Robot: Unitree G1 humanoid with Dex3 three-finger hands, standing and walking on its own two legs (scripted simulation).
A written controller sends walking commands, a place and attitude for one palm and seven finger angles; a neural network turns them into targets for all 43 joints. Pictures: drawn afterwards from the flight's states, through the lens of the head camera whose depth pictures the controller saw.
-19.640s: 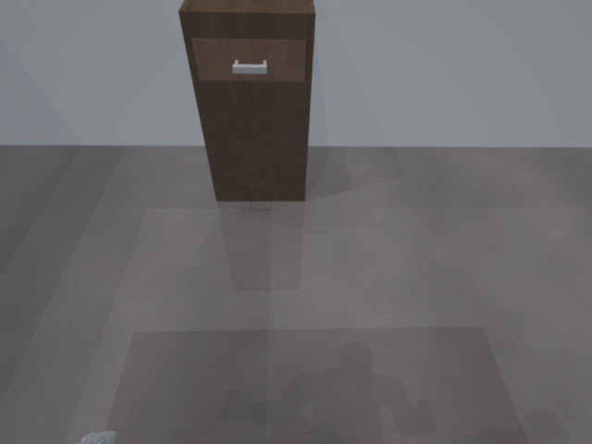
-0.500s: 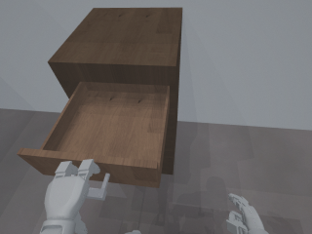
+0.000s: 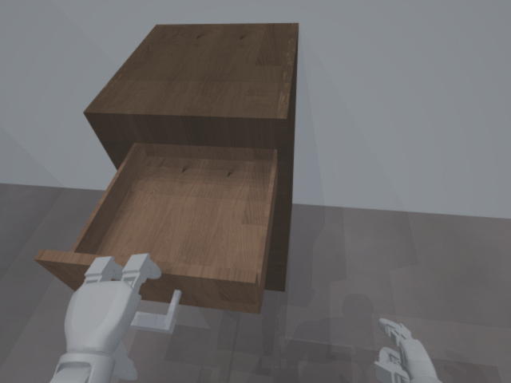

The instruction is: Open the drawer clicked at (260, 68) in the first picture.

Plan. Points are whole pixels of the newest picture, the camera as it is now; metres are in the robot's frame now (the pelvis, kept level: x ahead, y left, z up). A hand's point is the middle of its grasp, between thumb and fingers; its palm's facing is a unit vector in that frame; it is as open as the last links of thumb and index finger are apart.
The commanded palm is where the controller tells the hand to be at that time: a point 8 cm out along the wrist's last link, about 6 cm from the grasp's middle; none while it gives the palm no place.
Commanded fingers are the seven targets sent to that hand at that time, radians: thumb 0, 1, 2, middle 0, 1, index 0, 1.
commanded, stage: lift the hand off the handle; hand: left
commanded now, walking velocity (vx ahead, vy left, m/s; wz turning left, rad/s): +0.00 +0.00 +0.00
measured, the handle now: (145, 307) +0.24 +0.23 -0.05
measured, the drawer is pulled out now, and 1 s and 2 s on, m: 0.30 0.30 0.30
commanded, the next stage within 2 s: draw the hand back to the body in 0.98 s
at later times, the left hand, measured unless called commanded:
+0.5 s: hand (113, 304) +0.21 +0.22 +0.06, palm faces +0.04 -0.15 -0.99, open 13.8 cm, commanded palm +0.19 +0.22 +0.12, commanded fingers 0.00 -0.50 0.30 -0.30 -1.20 -0.30 -1.20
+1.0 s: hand (115, 286) +0.22 +0.21 +0.09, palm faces +0.05 -0.16 -0.99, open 13.8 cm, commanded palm +0.20 +0.21 +0.15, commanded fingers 0.00 -0.50 0.30 -0.30 -1.20 -0.30 -1.20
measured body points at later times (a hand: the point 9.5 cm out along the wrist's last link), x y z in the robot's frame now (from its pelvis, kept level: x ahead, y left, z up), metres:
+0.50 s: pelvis +0.01 +0.01 +0.01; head +0.02 -0.03 +0.46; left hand +0.20 +0.23 +0.12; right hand +0.21 -0.21 -0.09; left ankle +0.00 +0.13 -0.70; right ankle -0.02 -0.09 -0.70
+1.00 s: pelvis +0.01 +0.01 +0.02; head +0.02 -0.03 +0.47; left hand +0.21 +0.22 +0.15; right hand +0.22 -0.19 -0.08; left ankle +0.00 +0.13 -0.70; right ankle -0.02 -0.09 -0.70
